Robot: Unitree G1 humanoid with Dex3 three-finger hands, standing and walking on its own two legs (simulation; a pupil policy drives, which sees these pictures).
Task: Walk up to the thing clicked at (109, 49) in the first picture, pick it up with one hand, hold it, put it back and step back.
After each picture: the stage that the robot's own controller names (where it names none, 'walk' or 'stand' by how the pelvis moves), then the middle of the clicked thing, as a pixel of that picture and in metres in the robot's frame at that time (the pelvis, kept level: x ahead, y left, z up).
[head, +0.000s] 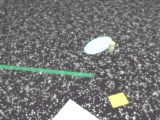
stand; (111, 46) +1.41 -0.33 -0.72
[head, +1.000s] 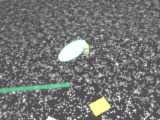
walk; (85, 49) +1.32 +0.06 -0.70
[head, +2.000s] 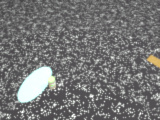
walk; (51, 82) +0.81 +0.32 -0.70
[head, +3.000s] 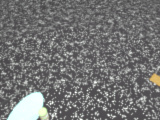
walk; (43, 114) +0.54 +0.30 -0.70
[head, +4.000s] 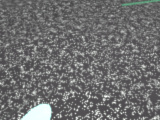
stand; out of the picture +0.45 +0.26 -0.72
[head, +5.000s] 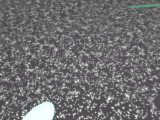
stand; out of the picture +0.46 +0.24 -0.72
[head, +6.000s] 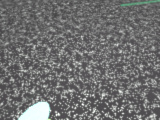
stand; out of the picture +0.48 +0.27 -0.72
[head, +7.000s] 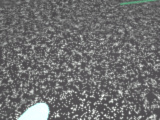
stand; out of the picture +0.46 +0.27 -0.72
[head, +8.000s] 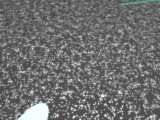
go down; out of the picture +0.46 +0.27 -0.72
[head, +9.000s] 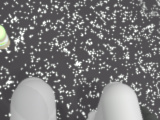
go down; out of the picture +0.51 +0.35 -0.30
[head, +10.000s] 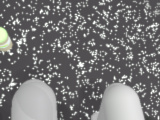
approach; (1, 40) +0.50 +0.36 -0.30
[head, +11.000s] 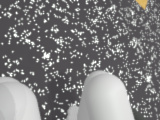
close in; out of the picture +0.46 +0.40 -0.22
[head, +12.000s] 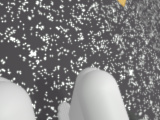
close; out of the picture +0.47 +0.37 -0.21
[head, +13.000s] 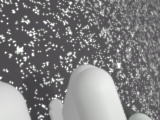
lift; out of the picture +0.46 +0.32 -0.24
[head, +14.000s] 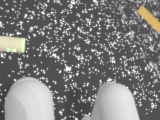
lift; (10, 44) +0.51 +0.29 -0.29
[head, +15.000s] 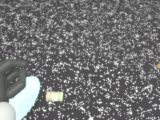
close; (54, 96) +0.55 +0.18 -0.62
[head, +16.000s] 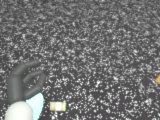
close; (58, 106) +0.57 +0.19 -0.70
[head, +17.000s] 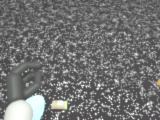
crouch; (59, 104) +0.60 +0.19 -0.70
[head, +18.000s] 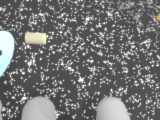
crouch; (36, 38) +0.69 +0.24 -0.44
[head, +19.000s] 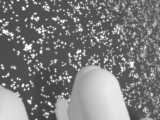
lower; out of the picture +0.68 +0.37 -0.25
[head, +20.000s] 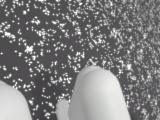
lower; out of the picture +0.71 +0.38 -0.24
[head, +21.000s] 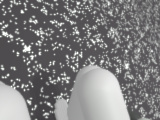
lower; out of the picture +0.73 +0.39 -0.24
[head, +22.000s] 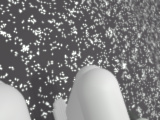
lower; out of the picture +0.76 +0.41 -0.25
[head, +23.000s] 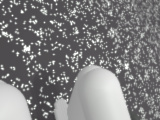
loosen; out of the picture +0.78 +0.41 -0.25
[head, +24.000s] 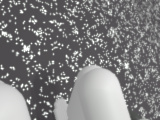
withdraw; out of the picture +0.80 +0.42 -0.25
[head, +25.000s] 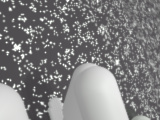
withdraw; out of the picture +0.82 +0.44 -0.24
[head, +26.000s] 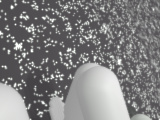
withdraw; out of the picture +0.83 +0.44 -0.24
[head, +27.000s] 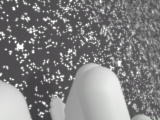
withdraw; out of the picture +0.85 +0.45 -0.24
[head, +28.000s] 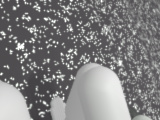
rise; out of the picture +0.87 +0.45 -0.24
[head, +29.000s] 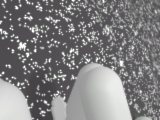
rise; out of the picture +0.88 +0.46 -0.24
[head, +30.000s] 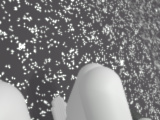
rise; out of the picture +0.89 +0.47 -0.24
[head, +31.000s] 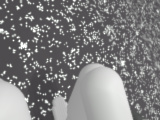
rise; out of the picture +0.90 +0.47 -0.24
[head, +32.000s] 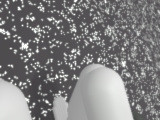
rise; out of the picture +0.91 +0.47 -0.24
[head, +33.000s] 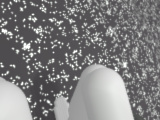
rise; out of the picture +0.92 +0.47 -0.24
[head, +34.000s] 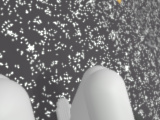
stand; out of the picture +0.93 +0.47 -0.24
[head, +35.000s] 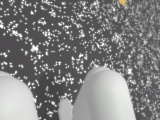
stand; out of the picture +0.94 +0.47 -0.24
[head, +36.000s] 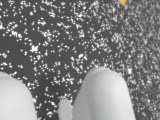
stand; out of the picture +0.94 +0.47 -0.24
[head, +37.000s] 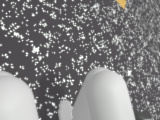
stand; out of the picture +0.95 +0.46 -0.25
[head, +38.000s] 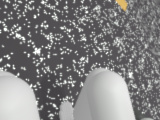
stand; out of the picture +0.95 +0.46 -0.24
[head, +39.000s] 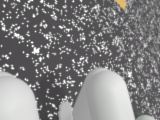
stand; out of the picture +0.95 +0.46 -0.24
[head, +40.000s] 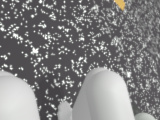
stand; out of the picture +0.96 +0.46 -0.24
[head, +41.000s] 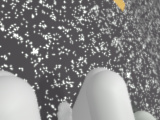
stand; out of the picture +0.96 +0.46 -0.24
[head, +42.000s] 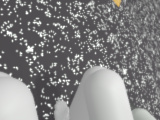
withdraw; out of the picture +0.96 +0.47 -0.24
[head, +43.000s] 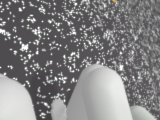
withdraw; out of the picture +0.96 +0.47 -0.24
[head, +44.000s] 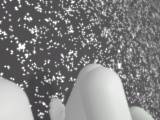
withdraw; out of the picture +0.96 +0.48 -0.24
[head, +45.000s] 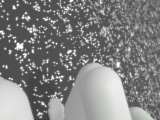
withdraw; out of the picture +0.96 +0.48 -0.24
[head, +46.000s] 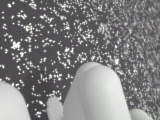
withdraw; out of the picture +0.96 +0.49 -0.24
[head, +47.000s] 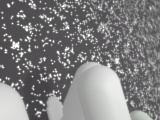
withdraw; out of the picture +0.96 +0.49 -0.24
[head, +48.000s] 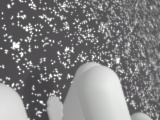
withdraw; out of the picture +0.97 +0.49 -0.24
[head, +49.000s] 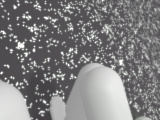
rise; out of the picture +0.97 +0.49 -0.24
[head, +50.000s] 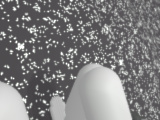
rise; out of the picture +0.97 +0.50 -0.24
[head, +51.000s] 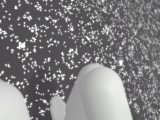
rise; out of the picture +0.97 +0.49 -0.24
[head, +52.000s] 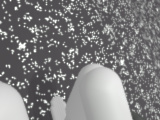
rise; out of the picture +0.97 +0.50 -0.24
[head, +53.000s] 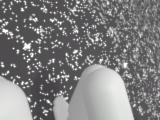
stand; out of the picture +0.98 +0.49 -0.25
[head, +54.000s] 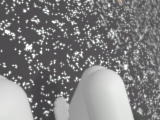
stand; out of the picture +0.98 +0.49 -0.25
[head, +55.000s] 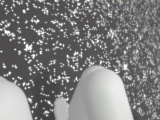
stand; out of the picture +0.98 +0.49 -0.25
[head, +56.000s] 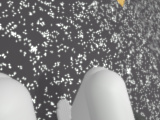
stand; out of the picture +0.98 +0.48 -0.25
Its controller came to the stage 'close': yes
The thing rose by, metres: 0.01
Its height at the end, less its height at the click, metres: -0.02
